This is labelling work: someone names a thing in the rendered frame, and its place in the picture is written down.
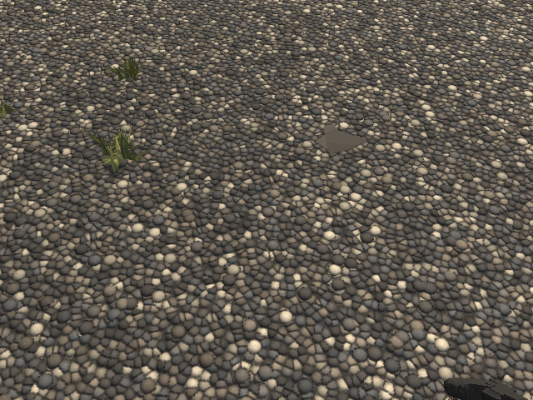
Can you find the right robot hand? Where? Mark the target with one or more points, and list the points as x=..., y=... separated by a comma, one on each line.
x=477, y=389

